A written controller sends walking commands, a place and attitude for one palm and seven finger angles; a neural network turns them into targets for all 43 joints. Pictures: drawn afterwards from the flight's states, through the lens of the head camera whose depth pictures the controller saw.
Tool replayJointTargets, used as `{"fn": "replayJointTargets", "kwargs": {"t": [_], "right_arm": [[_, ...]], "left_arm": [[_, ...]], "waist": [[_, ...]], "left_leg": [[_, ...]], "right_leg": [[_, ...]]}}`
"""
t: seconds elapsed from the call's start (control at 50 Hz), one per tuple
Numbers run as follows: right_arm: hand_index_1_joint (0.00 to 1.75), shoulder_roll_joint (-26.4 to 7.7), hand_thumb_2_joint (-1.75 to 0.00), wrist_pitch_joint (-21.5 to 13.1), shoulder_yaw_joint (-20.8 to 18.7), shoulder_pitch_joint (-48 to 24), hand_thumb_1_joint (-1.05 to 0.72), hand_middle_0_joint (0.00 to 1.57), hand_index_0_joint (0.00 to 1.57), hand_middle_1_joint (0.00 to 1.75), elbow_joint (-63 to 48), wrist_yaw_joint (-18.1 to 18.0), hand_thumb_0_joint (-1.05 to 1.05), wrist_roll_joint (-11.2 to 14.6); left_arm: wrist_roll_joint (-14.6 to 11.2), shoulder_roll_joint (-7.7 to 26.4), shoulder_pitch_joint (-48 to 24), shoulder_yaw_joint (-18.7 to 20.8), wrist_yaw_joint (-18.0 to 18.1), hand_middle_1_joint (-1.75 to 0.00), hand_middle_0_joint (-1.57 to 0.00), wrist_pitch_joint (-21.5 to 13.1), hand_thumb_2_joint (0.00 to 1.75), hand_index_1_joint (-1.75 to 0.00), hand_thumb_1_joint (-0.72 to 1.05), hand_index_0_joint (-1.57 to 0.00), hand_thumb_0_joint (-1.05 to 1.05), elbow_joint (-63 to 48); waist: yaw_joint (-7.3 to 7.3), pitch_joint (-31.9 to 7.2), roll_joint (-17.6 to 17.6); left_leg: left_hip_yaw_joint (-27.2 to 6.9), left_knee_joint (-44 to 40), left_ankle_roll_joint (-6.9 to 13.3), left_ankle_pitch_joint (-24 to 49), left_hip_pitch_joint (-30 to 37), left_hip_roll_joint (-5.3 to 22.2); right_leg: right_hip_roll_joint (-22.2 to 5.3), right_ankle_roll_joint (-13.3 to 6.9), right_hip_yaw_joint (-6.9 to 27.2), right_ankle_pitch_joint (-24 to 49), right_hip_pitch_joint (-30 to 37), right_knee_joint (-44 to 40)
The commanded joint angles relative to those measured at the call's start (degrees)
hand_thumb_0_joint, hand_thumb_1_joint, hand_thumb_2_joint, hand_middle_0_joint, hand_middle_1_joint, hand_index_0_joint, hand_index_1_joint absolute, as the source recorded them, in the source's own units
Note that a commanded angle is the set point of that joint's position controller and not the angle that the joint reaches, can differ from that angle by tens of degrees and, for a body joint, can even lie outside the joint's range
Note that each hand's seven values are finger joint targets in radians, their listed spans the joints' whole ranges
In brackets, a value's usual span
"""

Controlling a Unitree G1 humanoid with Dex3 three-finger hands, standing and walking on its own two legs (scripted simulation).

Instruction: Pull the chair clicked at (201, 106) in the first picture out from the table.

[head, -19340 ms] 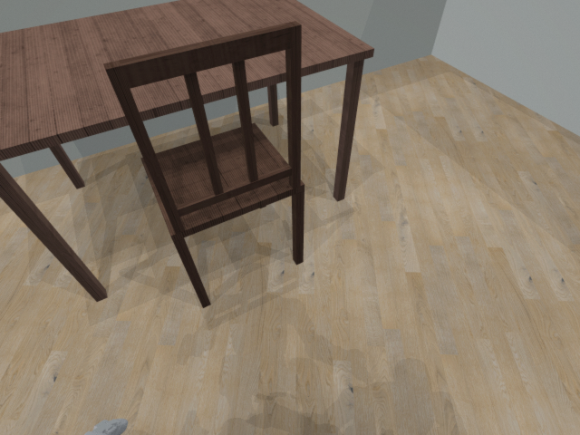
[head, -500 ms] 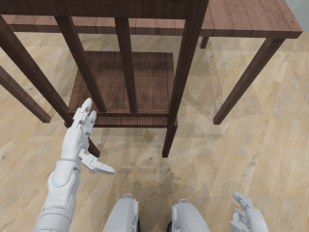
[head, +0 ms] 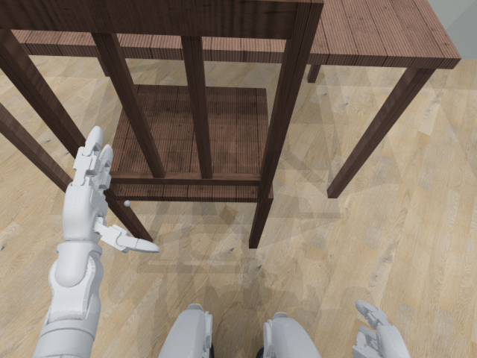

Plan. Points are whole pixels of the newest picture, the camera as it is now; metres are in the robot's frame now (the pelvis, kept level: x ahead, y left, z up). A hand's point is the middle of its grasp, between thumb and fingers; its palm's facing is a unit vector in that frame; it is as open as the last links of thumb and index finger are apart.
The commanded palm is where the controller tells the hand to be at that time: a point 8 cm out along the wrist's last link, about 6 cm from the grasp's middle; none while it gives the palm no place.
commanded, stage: aim the fingers beside a spindle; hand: left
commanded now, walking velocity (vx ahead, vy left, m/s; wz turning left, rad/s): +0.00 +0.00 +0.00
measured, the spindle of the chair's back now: (139, 123) +0.49 +0.19 +0.05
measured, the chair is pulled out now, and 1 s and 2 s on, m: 0.00 0.00 0.00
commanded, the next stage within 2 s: push the fingers through the gap in 1.04 s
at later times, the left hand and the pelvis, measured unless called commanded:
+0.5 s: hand (146, 219) +0.34 +0.17 -0.01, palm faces -0.06 -1.00 +0.00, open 17.0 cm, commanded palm +0.32 +0.22 +0.02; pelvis +0.00 +0.01 +0.00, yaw +0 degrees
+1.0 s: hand (139, 204) +0.34 +0.17 +0.04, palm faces +0.02 -1.00 -0.07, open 16.9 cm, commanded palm +0.32 +0.23 +0.02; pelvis +0.00 +0.00 +0.00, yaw +0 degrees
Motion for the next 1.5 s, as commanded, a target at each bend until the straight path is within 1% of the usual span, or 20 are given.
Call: {"fn": "replayJointTargets", "kwargs": {"t": [0.0, 0.06, 0.16, 0.24, 0.34, 0.44, 0.52, 0.54, 0.6, 0.68, 0.74, 0.82, 0.9, 1.0, 1.06, 1.16, 1.24, 1.3, 1.38, 1.48], "right_arm": [[0.30, -9.3, -0.90, -0.8, -3.1, 1.2, -0.90, 0.20, 0.20, 0.30, -6.7, 0.1, 0.00, 1.5], [0.30, -9.7, -0.90, -1.4, -3.6, 1.5, -0.90, 0.20, 0.20, 0.30, -8.8, -0.6, 0.00, 2.4], [0.30, -8.9, -0.90, -3.5, -3.8, 2.9, -0.90, 0.20, 0.20, 0.30, -7.9, -1.7, 0.00, 0.1], [0.30, -7.9, -0.90, -2.8, -3.1, 2.3, -0.90, 0.20, 0.20, 0.30, -5.3, -0.9, 0.00, -0.6], [0.30, -9.3, -0.90, -0.7, -3.1, 1.6, -0.90, 0.20, 0.20, 0.30, -6.7, 0.2, 0.00, 1.2], [0.30, -9.4, -0.90, -1.1, -3.7, 1.6, -0.90, 0.20, 0.20, 0.30, -9.9, -0.7, 0.00, 1.7], [0.30, -8.0, -0.90, -2.6, -3.6, 3.0, -0.90, 0.20, 0.20, 0.30, -7.9, -0.9, 0.00, -0.1], [0.30, -8.1, -0.90, -2.5, -3.6, 3.3, -0.90, 0.20, 0.20, 0.30, -7.0, -0.9, 0.00, -0.4], [0.30, -7.4, -0.90, -1.5, -3.0, 1.7, -0.90, 0.20, 0.20, 0.30, -5.4, -0.1, 0.00, -0.5], [0.30, -9.3, -0.90, 0.0, -2.9, 1.3, -0.90, 0.20, 0.20, 0.30, -5.8, 0.2, 0.00, 1.1], [0.30, -9.6, -0.90, -0.3, -3.3, 1.2, -0.90, 0.20, 0.20, 0.30, -8.6, -0.4, 0.00, 2.0], [0.30, -8.7, -0.90, -2.2, -3.9, 2.2, -0.90, 0.20, 0.20, 0.30, -9.0, -1.3, 0.00, 0.9], [0.30, -7.8, -0.90, -2.7, -3.1, 2.6, -0.90, 0.20, 0.20, 0.30, -5.7, -0.9, 0.00, -0.3], [0.30, -8.8, -0.90, -0.4, -2.9, 1.6, -0.90, 0.20, 0.20, 0.30, -5.5, 0.2, 0.00, 0.5], [0.30, -9.6, -0.90, 0.0, -3.1, 1.6, -0.90, 0.20, 0.20, 0.30, -8.1, 0.2, 0.00, 1.8], [0.30, -8.7, -0.90, -1.9, -3.7, 2.4, -0.90, 0.20, 0.20, 0.30, -8.2, -1.1, 0.00, 0.7], [0.30, -8.0, -0.90, -2.8, -3.3, 2.9, -0.90, 0.20, 0.20, 0.30, -4.0, -1.1, 0.00, -0.7], [0.30, -8.6, -0.90, -2.2, -3.0, 1.9, -0.90, 0.20, 0.20, 0.30, -3.3, -0.4, 0.00, -0.4], [0.30, -9.9, -0.90, -0.9, -3.5, 3.1, -0.90, 0.20, 0.20, 0.30, -5.8, -0.3, 0.00, 0.7], [0.30, -9.3, -0.90, -0.6, -3.7, 3.7, -0.90, 0.20, 0.20, 0.30, -6.7, -1.0, 0.00, 1.0]], "left_arm": [[-1.4, 2.1, -5.4, -3.0, -4.6, -0.08, -0.06, 3.7, 0.30, -0.08, -0.50, -0.06, 0.00, 5.5], [-3.9, -0.7, -8.6, -7.4, -9.1, -0.08, -0.06, 5.3, 0.30, -0.08, -0.50, -0.06, 0.00, 0.1], [-3.9, 13.5, -17.3, 4.6, -1.9, -0.08, -0.06, -3.0, 0.30, -0.08, -0.50, -0.06, 0.00, -24.7], [-0.2, 13.4, -13.7, 7.1, 3.9, -0.08, -0.06, -4.2, 0.30, -0.08, -0.50, -0.06, 0.00, -14.6], [-0.1, 0.8, -6.0, -3.9, -2.7, -0.08, -0.06, 4.1, 0.30, -0.08, -0.50, -0.06, 0.00, 6.4], [-3.9, 2.4, -11.5, -5.5, -6.3, -0.08, -0.06, 3.8, 0.30, -0.08, -0.50, -0.06, 0.00, -10.1], [-2.3, 11.2, -13.8, 3.1, 1.7, -0.08, -0.06, -3.4, 0.30, -0.08, -0.50, -0.06, 0.00, -25.9], [-1.4, 14.6, -12.2, 6.9, 4.0, -0.08, -0.06, -4.2, 0.30, -0.08, -0.50, -0.06, 0.00, -24.3], [1.0, 8.6, -10.5, 3.3, 5.3, -0.08, -0.06, -3.3, 0.30, -0.08, -0.50, -0.06, 0.00, -10.3], [0.3, 3.2, -8.5, -1.9, -1.6, -0.08, -0.06, 2.8, 0.30, -0.08, -0.50, -0.06, 0.00, 6.7], [-2.5, 1.0, -10.1, -5.5, -7.0, -0.08, -0.06, 4.9, 0.30, -0.08, -0.50, -0.06, 0.00, 2.0], [-4.1, 9.4, -16.8, 0.4, -4.2, -0.08, -0.06, -0.9, 0.30, -0.08, -0.50, -0.06, 0.00, -21.6], [-1.7, 12.3, -13.2, 5.5, 2.9, -0.08, -0.06, -3.9, 0.30, -0.08, -0.50, -0.06, 0.00, -18.5], [0.4, 4.8, -7.5, 0.4, -0.2, -0.08, -0.06, 2.1, 0.30, -0.08, -0.50, -0.06, 0.00, 6.0], [-1.8, 2.7, -6.5, -2.5, -5.5, -0.08, -0.06, 4.8, 0.30, -0.08, -0.50, -0.06, 0.00, 5.1], [-4.0, 11.7, -17.9, 2.9, -4.1, -0.08, -0.06, -1.8, 0.30, -0.08, -0.50, -0.06, 0.00, -19.3], [-1.7, 13.4, -17.4, 7.4, 1.0, -0.08, -0.06, -5.8, 0.30, -0.08, -0.50, -0.06, 0.00, -11.3], [-0.1, 8.9, -18.5, 3.5, -0.1, -0.08, -0.06, -3.5, 0.30, -0.08, -0.50, -0.06, 0.00, 0.9], [-0.9, 6.6, -18.7, -0.9, -4.8, -0.08, -0.06, 2.5, 0.30, -0.08, -0.50, -0.06, 0.00, 1.4], [-3.7, 10.9, -20.5, 3.9, -4.3, -0.08, -0.06, 3.2, 0.30, -0.08, -0.50, -0.06, 0.00, -8.4]], "waist": [[-1.82, -12.3, -1.7], [-2.01, -17.1, -1.7], [1.22, -31.8, 7.9], [0.06, -23.7, 4.0], [-1.66, -13.8, -1.1], [-0.66, -24.3, 1.2], [1.26, -31.0, 7.4], [1.55, -29.1, 5.8], [-0.95, -18.6, 1.0], [-2.27, -11.4, -3.4], [-1.62, -17.5, -0.8], [0.75, -32.3, 7.3], [0.15, -26.0, 4.6], [-1.64, -12.5, -3.3], [-0.82, -16.0, -2.7], [0.04, -30.1, 5.7], [-1.08, -24.1, 2.5], [-2.56, -17.4, 1.5], [-1.55, -23.3, 3.8], [-0.46, -30.4, 2.4]], "left_leg": [[-2.3, -9.2, -0.3, 9.0, 10.4, -0.4], [-2.9, -9.1, 0.2, 10.4, 13.8, -0.3], [-5.1, -8.8, -1.2, 25.0, 28.0, 0.4], [-4.8, -8.1, -1.2, 22.9, 21.8, 0.5], [-3.2, -9.4, -0.5, 10.1, 12.6, -0.1], [-4.0, -9.0, -0.2, 17.8, 19.9, 0.3], [-5.4, -9.1, -2.0, 29.6, 30.2, 0.8], [-5.5, -8.9, -2.1, 29.0, 28.1, 0.8], [-4.1, -8.0, -1.0, 19.1, 17.5, 0.2], [-2.6, -8.6, -0.3, 6.7, 9.1, -0.5], [-2.3, -8.6, 0.1, 10.0, 12.4, -0.6], [-4.0, -8.5, -0.7, 24.8, 27.3, 0.3], [-4.6, -8.2, -1.2, 25.8, 24.1, 0.5], [-2.1, -7.8, -0.3, 8.8, 8.1, -0.8], [-1.7, -8.6, 0.0, 10.4, 10.0, -0.8], [-3.3, -7.5, -0.3, 22.8, 22.4, 0.1], [-3.5, -4.6, -0.4, 21.9, 16.5, 0.2], [-3.0, -4.8, -0.5, 12.6, 10.4, -0.2], [-3.1, -7.3, -0.6, 15.0, 16.1, -0.1], [-3.7, -7.6, -0.5, 23.5, 21.2, 0.1]], "right_leg": [[-0.3, -0.2, 2.3, 11.2, 6.0, -11.3], [-0.7, -0.2, 2.5, 11.9, 7.5, -12.2], [-0.5, -0.5, 2.0, 19.3, 8.5, -8.6], [-0.1, -0.3, 1.3, 18.0, 5.9, -7.2], [-0.1, -0.5, 1.2, 10.8, 4.3, -10.3], [-0.6, -0.4, 1.7, 16.5, 8.3, -9.9], [-0.4, -0.5, 1.4, 21.5, 7.9, -8.0], [-0.1, -0.5, 1.2, 21.1, 7.7, -7.5], [-0.2, -0.1, 1.3, 17.0, 6.1, -7.8], [-0.2, -0.2, 2.1, 8.5, 4.9, -11.2], [-0.6, -0.5, 2.9, 11.7, 8.2, -11.7], [-0.6, -0.5, 2.6, 21.3, 10.8, -9.5], [-0.2, -0.3, 1.7, 21.1, 8.3, -8.0], [-0.2, 0.1, 2.5, 11.1, 6.6, -10.4], [-0.5, -0.3, 3.2, 12.9, 10.0, -11.8], [-0.4, -0.2, 3.3, 21.8, 11.8, -9.2], [0.1, 0.0, 2.6, 20.4, 6.6, -6.2], [-0.1, -0.1, 2.4, 12.9, 3.0, -7.0], [-0.3, -0.6, 2.3, 15.1, 6.3, -8.9], [-0.2, 0.0, 2.4, 22.3, 11.5, -9.1]]}}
